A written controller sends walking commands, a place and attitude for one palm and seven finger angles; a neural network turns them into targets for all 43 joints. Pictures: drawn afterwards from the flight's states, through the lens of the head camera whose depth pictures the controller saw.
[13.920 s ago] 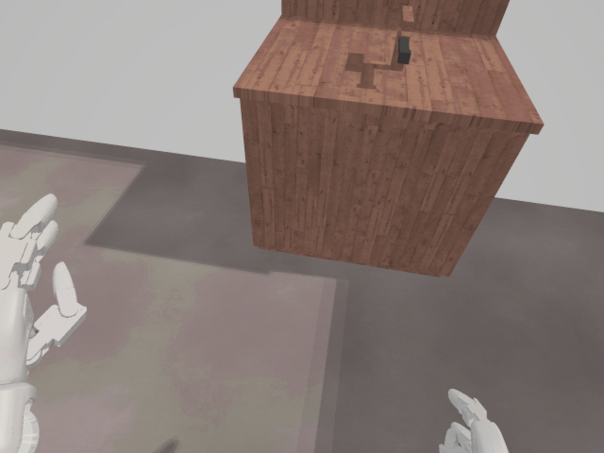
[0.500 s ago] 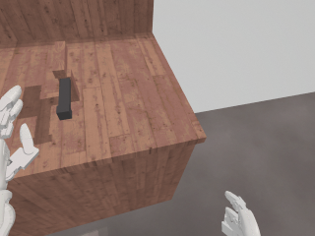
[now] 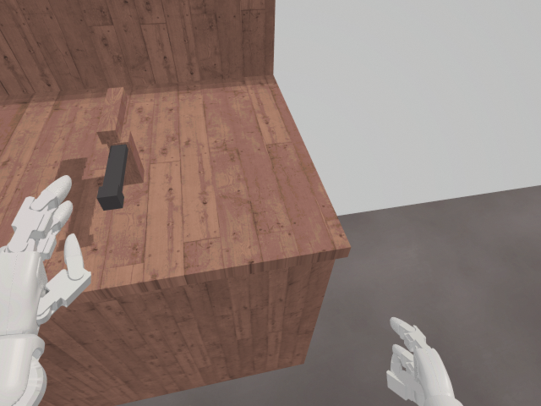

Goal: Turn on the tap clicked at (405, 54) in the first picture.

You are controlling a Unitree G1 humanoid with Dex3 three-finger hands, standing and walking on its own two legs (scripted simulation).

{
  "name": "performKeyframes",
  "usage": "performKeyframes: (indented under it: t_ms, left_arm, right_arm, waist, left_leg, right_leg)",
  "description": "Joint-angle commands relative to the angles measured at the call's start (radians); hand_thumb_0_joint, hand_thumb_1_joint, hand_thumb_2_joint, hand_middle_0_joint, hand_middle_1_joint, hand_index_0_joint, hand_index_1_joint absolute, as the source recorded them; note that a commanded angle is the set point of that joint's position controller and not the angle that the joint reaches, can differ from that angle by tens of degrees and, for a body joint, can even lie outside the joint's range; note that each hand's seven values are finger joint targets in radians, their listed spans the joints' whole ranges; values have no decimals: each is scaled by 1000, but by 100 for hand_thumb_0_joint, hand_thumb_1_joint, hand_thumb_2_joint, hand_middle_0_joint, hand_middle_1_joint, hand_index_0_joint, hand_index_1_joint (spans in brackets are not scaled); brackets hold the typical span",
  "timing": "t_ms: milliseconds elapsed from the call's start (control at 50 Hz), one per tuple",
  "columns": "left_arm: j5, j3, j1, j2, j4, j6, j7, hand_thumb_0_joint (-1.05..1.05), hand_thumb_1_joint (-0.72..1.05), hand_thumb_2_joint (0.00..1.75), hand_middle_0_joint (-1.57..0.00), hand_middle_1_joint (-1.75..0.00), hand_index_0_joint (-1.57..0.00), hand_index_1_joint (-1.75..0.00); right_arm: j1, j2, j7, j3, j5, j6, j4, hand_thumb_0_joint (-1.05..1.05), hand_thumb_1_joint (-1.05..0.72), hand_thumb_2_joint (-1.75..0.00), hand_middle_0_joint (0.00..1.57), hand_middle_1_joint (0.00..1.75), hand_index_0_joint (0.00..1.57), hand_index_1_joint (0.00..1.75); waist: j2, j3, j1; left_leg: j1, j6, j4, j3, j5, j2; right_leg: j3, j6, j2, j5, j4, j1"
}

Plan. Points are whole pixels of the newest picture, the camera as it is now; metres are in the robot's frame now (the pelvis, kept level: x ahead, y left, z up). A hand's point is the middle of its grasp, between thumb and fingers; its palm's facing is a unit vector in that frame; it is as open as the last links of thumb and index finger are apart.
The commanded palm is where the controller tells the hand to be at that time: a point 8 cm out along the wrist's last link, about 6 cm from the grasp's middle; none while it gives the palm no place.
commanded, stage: turn the palm inward beside the body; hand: left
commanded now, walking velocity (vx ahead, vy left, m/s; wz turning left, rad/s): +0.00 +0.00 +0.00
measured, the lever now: (111, 197) +0.36 +0.29 +0.11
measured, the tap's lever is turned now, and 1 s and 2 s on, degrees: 0 0 0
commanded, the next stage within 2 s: reach beside the lever's end, fingers flat in 1.88 s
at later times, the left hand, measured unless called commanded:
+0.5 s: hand (95, 264) +0.22 +0.22 +0.17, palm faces +0.45 -0.84 -0.30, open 7.4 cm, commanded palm +0.16 +0.26 +0.18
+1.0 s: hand (92, 274) +0.21 +0.22 +0.16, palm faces +0.46 -0.87 -0.20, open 7.4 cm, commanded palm +0.16 +0.26 +0.18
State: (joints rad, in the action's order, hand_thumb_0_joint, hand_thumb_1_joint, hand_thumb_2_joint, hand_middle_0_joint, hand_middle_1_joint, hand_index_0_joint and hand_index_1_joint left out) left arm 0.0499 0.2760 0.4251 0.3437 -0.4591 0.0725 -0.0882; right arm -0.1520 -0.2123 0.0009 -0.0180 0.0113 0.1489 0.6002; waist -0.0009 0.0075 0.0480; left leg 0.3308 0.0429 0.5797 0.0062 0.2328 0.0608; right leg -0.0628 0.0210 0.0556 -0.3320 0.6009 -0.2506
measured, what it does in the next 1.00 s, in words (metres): stands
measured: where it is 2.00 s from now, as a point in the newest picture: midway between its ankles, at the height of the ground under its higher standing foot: outside the picture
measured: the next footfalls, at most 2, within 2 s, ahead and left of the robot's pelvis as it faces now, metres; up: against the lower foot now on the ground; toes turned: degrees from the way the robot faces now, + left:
none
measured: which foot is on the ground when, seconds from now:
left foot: down 0.00-1.00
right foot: down 0.00-1.00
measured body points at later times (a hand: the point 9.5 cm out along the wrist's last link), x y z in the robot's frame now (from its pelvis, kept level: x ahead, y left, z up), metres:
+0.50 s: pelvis +0.03 -0.05 -0.01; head +0.01 -0.08 +0.44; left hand +0.19 +0.26 +0.19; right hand +0.21 -0.28 -0.09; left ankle +0.05 +0.15 -0.73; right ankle -0.01 -0.13 -0.73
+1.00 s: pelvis +0.03 -0.02 -0.01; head +0.00 -0.05 +0.44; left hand +0.18 +0.27 +0.18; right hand +0.24 -0.23 -0.08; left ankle +0.05 +0.15 -0.73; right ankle -0.01 -0.13 -0.73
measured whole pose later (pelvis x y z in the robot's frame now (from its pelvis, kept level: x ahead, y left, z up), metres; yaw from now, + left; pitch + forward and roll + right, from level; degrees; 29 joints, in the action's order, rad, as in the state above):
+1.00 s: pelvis +0.03 -0.02 -0.01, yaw +1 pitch +0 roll +0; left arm 0.20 0.30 0.46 0.26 -0.53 -0.09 -0.09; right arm -0.21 -0.22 0.09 -0.03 -0.04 0.26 0.65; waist -0.05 -0.07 0.10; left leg 0.34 0.07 0.65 -0.03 0.31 0.07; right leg -0.09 0.00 0.05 -0.42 0.68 -0.25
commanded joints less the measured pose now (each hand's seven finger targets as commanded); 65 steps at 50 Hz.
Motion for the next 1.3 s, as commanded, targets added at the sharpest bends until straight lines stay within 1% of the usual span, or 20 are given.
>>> performKeyframes:
  t_ms: [0, 100, 180, 260, 340, 420, 460, 500, 560, 640, 660, 680, 760, 780, 900, 960, 1000, 1060, 1200, 1280]
  left_arm:
    - [-2, 176, -247, 192, -186, 156, -101, 0, 90, 90, -20, -30, -20, -30]
    - [32, 112, -313, 187, -74, 59, -20, 0, 90, 90, -20, -30, -20, -30]
    - [65, 129, -312, 212, -78, -17, 34, 0, 90, 90, -20, -30, -20, -30]
    - [103, 251, -193, 275, -118, -3, 35, 0, 90, 90, -20, -30, -20, -30]
    - [153, 268, -106, 224, -128, 24, 41, 0, 90, 90, -20, -30, -20, -30]
    - [164, 252, -88, 196, -120, 17, 52, 0, 90, 90, -20, -30, -20, -30]
    - [157, 253, -96, 209, -137, 15, 54, 0, 90, 90, -20, -30, -20, -30]
    - [161, 223, -100, 181, -134, 17, 62, 0, 90, 90, -20, -30, -20, -30]
    - [151, 217, -115, 195, -189, 25, 59, 0, 90, 90, -20, -30, -20, -30]
    - [159, 203, -80, 167, -203, 24, 46, 0, 90, 90, -20, -30, -20, -30]
    - [153, 215, -77, 179, -202, 13, 35, 0, 90, 90, -20, -30, -20, -30]
    - [156, 181, -78, 136, -217, 11, 29, 0, 90, 90, -20, -30, -20, -30]
    - [156, 198, -41, 146, -240, -25, 8, 0, 90, 90, -20, -30, -20, -30]
    - [154, 154, -42, 102, -251, -34, 7, 0, 90, 90, -20, -30, -20, -30]
    - [153, 125, -52, 82, -274, -82, -10, 0, 90, 90, -20, -30, -20, -30]
    - [142, 122, -60, 91, -313, -103, -19, 0, 90, 90, -20, -30, -20, -30]
    - [145, 97, -57, 65, -308, -112, -25, 0, 90, 90, -20, -30, -20, -30]
    - [138, 105, -72, 79, -339, -127, -39, 0, 90, 90, -20, -30, -20, -30]
    - [154, 72, -40, 41, -357, -171, -51, 0, 90, 90, -20, -30, -20, -30]
    - [159, 58, -48, 27, -386, -185, -58, 0, 90, 90, -20, -30, -20, -30]
  right_arm:
    - [84, -105, 17, 40, 0, 69, -111, 0, -90, -90, 20, 30, 20, 30]
    - [123, -126, 56, 32, -18, 73, -96, 0, -90, -90, 20, 30, 20, 30]
    - [138, -124, 81, 25, -30, 80, -103, 0, -90, -90, 20, 30, 20, 30]
    - [123, -123, 80, 37, -31, 94, -99, 0, -90, -90, 20, 30, 20, 30]
    - [74, -125, 71, 49, -34, 106, -106, 0, -90, -90, 20, 30, 20, 30]
    - [56, -131, 73, 55, -42, 117, -103, 0, -90, -90, 20, 30, 20, 30]
    - [59, -131, 77, 54, -47, 126, -99, 0, -90, -90, 20, 30, 20, 30]
    - [43, -133, 83, 55, -46, 139, -102, 0, -90, -90, 20, 30, 20, 30]
    - [51, -134, 85, 54, -51, 155, -98, 0, -90, -90, 20, 30, 20, 30]
    - [39, -132, 86, 55, -47, 174, -103, 0, -90, -90, 20, 30, 20, 30]
    - [51, -130, 86, 52, -52, 172, -97, 0, -90, -90, 20, 30, 20, 30]
    - [44, -121, 86, 48, -49, 177, -106, 0, -90, -90, 20, 30, 20, 30]
    - [59, -127, 85, 47, -50, 180, -107, 0, -90, -90, 20, 30, 20, 30]
    - [51, -119, 83, 41, -48, 179, -115, 0, -90, -90, 20, 30, 20, 30]
    - [64, -121, 90, 32, -48, 177, -121, 0, -90, -90, 20, 30, 20, 30]
    - [88, -120, 91, 24, -47, 174, -122, 0, -90, -90, 20, 30, 20, 30]
    - [80, -119, 92, 21, -45, 174, -128, 0, -90, -90, 20, 30, 20, 30]
    - [101, -118, 94, 14, -47, 170, -125, 0, -90, -90, 20, 30, 20, 30]
    - [110, -117, 97, 8, -47, 163, -136, 0, -90, -90, 20, 30, 20, 30]
    - [118, -113, 96, 3, -49, 162, -137, 0, -90, -90, 20, 30, 20, 30]
  waist:
    - [-118, -124, -16]
    - [-57, -59, -10]
    - [-18, -54, 8]
    - [-19, -121, 43]
    - [41, -166, 38]
    - [22, -146, 33]
    - [-13, -142, 33]
    - [44, -118, 23]
    - [-33, -146, 31]
    - [-5, -161, 37]
    - [-43, -150, 44]
    - [-18, -140, 36]
    - [-37, -160, 50]
    - [-19, -148, 44]
    - [0, -117, 41]
    - [-56, -132, 47]
    - [-11, -110, 41]
    - [-59, -110, 47]
    - [-35, -113, 46]
    - [-71, -102, 44]
  left_leg:
    - [-101, -34, -45, 14, 59, -73]
    - [-73, -53, -34, 16, 138, -81]
    - [-80, -59, -23, 3, 86, -72]
    - [-94, -56, 5, 0, -39, -61]
    - [-88, -54, 31, 7, -142, -58]
    - [-88, -57, 35, 16, -165, -62]
    - [-96, -59, 35, 20, -156, -66]
    - [-88, -62, 37, 12, -156, -62]
    - [-106, -63, 35, 18, -162, -68]
    - [-100, -63, 36, 14, -175, -66]
    - [-100, -61, 31, 17, -161, -68]
    - [-98, -62, 31, 16, -168, -68]
    - [-109, -59, 27, 21, -183, -65]
    - [-102, -59, 24, 18, -192, -65]
    - [-100, -57, 8, 8, -144, -61]
    - [-111, -55, 2, 8, -130, -62]
    - [-99, -54, -8, -3, -107, -58]
    - [-100, -50, -19, -9, -70, -59]
    - [-99, -48, -29, -16, -51, -57]
    - [-103, -46, -35, -19, -51, -57]
  right_leg:
    - [-46, -27, -74, 0, -85, -128]
    - [6, -16, -42, -112, -146, -142]
    - [45, -11, -23, -117, -179, -126]
    - [58, -5, -15, 73, -153, -59]
    - [45, 26, -2, 370, -88, -17]
    - [36, 27, -3, 428, -73, -28]
    - [34, 23, -6, 396, -77, -38]
    - [30, 25, -9, 397, -77, -57]
    - [21, 12, -15, 354, -69, -54]
    - [10, 7, -17, 358, -58, -49]
    - [5, -1, -23, 307, -64, -53]
    - [-3, -2, -23, 310, -61, -61]
    - [-13, -9, -27, 314, -54, -47]
    - [-23, -12, -29, 313, -48, -55]
    - [-32, -16, -36, 228, -60, -81]
    - [-32, -20, -36, 198, -63, -79]
    - [-40, -21, -39, 165, -64, -90]
    - [-40, -26, -41, 107, -72, -92]
    - [-48, -28, -43, 86, -75, -87]
    - [-48, -31, -40, 88, -77, -85]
